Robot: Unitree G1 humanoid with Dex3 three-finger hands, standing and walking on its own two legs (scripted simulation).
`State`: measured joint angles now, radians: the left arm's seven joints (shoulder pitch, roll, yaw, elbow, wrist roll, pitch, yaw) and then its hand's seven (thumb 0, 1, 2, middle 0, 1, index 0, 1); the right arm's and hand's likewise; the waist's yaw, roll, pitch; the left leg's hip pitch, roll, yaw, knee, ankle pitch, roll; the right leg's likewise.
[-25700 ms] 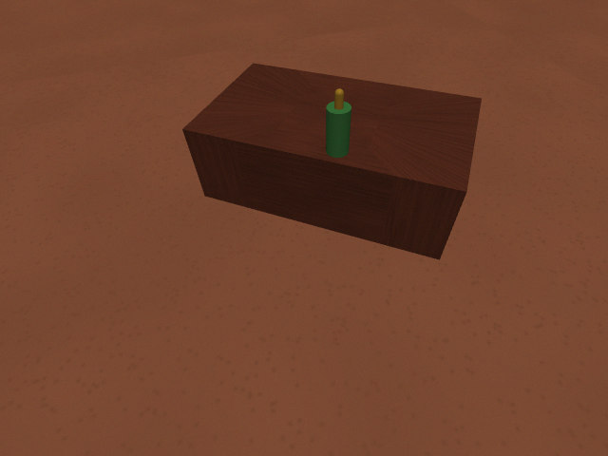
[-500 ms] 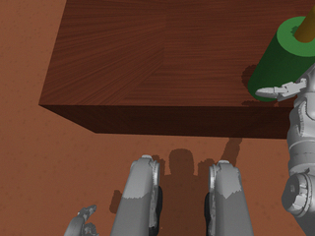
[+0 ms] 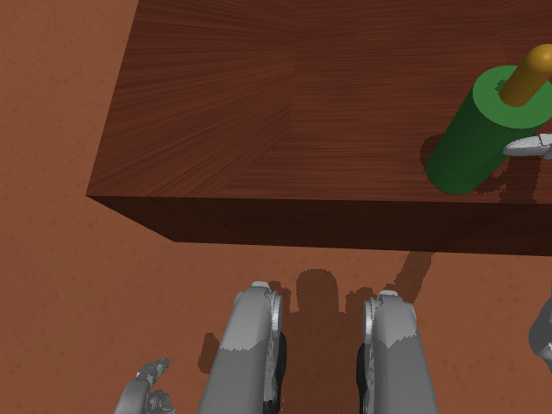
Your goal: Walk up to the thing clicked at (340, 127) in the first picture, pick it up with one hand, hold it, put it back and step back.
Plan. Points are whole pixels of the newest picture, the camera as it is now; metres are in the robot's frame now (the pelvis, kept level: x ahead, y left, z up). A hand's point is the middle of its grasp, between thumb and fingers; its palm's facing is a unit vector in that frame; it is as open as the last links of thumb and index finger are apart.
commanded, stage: rise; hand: right
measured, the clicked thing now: (489, 126) +0.50 -0.22 +0.00
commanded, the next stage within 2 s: home in 0.18 s
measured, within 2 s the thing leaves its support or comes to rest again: neither
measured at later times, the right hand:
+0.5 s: hand out of the picture +0.46 -0.38 +0.16, palm faces +0.45 +0.81 -0.37, open 17.2 cm
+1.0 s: hand out of the picture +0.29 -0.24 +0.15, palm faces +0.22 +0.92 -0.31, open 17.2 cm
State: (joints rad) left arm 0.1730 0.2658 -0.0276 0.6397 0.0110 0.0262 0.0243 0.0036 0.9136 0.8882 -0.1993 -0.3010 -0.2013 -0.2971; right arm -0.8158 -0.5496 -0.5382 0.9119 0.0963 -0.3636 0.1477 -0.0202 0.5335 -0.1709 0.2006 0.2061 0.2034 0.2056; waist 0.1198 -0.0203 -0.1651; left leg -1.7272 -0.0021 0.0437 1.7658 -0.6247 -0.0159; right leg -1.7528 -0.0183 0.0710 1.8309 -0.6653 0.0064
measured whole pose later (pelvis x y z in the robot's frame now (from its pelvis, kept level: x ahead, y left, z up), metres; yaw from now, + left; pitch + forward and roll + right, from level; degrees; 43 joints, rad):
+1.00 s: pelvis +0.07 -0.01 +0.23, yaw -2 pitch +8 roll +2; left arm 0.25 0.21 -0.03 0.60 -0.06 0.02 0.12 0.01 0.90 0.90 -0.20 -0.30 -0.20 -0.29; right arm 0.14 -0.25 -0.07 0.46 0.04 0.04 -0.16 -0.01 0.49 -0.09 0.07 0.06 0.06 0.06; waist 0.03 -0.03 -0.07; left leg -0.50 0.00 0.02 0.74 -0.37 -0.02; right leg -0.53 -0.03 0.02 0.82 -0.43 -0.01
